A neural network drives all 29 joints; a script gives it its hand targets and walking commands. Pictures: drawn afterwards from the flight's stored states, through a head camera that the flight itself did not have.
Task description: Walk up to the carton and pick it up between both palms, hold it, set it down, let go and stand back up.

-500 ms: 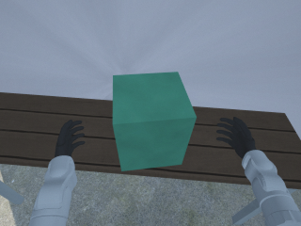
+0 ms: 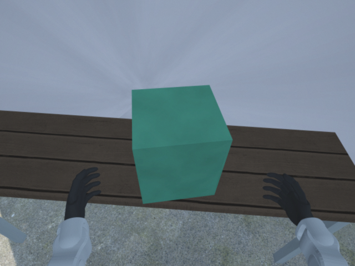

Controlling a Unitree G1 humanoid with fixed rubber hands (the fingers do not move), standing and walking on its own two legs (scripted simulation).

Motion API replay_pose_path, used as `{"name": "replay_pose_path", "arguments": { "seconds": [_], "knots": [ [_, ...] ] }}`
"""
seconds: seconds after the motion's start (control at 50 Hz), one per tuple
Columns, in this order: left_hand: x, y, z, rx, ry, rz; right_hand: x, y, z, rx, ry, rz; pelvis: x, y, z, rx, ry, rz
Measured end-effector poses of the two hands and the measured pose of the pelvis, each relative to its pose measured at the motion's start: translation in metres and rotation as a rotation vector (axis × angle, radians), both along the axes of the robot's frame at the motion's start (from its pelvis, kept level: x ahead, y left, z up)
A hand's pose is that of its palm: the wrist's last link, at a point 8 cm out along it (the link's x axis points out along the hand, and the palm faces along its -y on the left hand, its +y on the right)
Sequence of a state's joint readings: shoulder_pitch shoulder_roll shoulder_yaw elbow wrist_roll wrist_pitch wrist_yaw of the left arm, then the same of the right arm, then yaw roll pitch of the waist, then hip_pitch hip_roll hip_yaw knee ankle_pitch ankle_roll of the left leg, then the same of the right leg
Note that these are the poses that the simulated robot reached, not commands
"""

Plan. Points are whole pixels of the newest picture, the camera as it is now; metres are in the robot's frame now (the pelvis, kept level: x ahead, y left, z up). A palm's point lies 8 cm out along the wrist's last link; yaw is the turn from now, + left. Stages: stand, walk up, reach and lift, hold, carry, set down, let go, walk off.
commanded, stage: set down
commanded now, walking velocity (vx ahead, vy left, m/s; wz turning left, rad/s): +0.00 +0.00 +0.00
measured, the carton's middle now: (175, 145) +0.44 +0.04 +0.01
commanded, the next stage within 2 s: let go in 1.66 s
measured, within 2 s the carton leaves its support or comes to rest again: neither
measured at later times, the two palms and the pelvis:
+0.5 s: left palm (76, 235) +0.20 +0.23 -0.02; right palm (301, 239) +0.22 -0.26 -0.03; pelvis +0.02 +0.00 +0.00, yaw +0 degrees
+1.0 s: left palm (79, 245) +0.18 +0.23 -0.05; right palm (286, 248) +0.21 -0.23 -0.05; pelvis +0.02 +0.01 +0.00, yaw +1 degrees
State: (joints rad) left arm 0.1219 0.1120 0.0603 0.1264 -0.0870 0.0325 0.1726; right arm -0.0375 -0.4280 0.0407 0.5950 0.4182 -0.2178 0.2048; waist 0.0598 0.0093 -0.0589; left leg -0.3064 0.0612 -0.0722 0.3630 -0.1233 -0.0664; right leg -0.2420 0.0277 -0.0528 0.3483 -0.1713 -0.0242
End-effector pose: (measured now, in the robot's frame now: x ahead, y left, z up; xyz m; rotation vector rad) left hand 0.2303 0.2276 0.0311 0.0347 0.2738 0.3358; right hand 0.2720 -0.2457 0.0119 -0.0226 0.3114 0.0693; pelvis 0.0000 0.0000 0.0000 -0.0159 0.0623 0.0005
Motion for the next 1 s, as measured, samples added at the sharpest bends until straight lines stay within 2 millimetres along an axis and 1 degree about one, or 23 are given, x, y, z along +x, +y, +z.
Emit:
{"name": "replay_pose_path", "arguments": {
  "seconds": [0.14, 0.26, 0.38, 0.52, 0.72, 1.0],
  "knots": [
    [-0.005, 0.001, -0.017, 0.001, 0.036, -0.005, -0.018, -0.007, -0.014, -0.030, 0.040, -0.022, 0.007, 0.002, 0.000, 0.002, 0.009, 0.003],
    [-0.016, 0.004, -0.030, -0.002, 0.062, 0.002, -0.033, -0.011, -0.023, -0.053, 0.066, -0.036, 0.013, 0.004, 0.001, 0.003, 0.017, 0.005],
    [-0.028, 0.005, -0.041, -0.008, 0.088, 0.002, -0.041, -0.012, -0.029, -0.061, 0.078, -0.045, 0.016, 0.005, 0.001, 0.004, 0.021, 0.005],
    [-0.035, 0.004, -0.052, -0.016, 0.129, -0.009, -0.050, -0.010, -0.040, -0.075, 0.119, -0.050, 0.016, 0.005, 0.001, 0.004, 0.019, 0.005],
    [-0.043, 0.003, -0.066, -0.026, 0.193, -0.025, -0.059, -0.001, -0.052, -0.095, 0.159, -0.059, 0.018, 0.004, 0.001, 0.005, -0.001, 0.006],
    [-0.048, 0.002, -0.080, -0.056, 0.301, -0.052, -0.061, 0.016, -0.066, -0.139, 0.227, -0.069, 0.022, 0.007, 0.001, 0.007, -0.023, 0.009]
  ]
}}
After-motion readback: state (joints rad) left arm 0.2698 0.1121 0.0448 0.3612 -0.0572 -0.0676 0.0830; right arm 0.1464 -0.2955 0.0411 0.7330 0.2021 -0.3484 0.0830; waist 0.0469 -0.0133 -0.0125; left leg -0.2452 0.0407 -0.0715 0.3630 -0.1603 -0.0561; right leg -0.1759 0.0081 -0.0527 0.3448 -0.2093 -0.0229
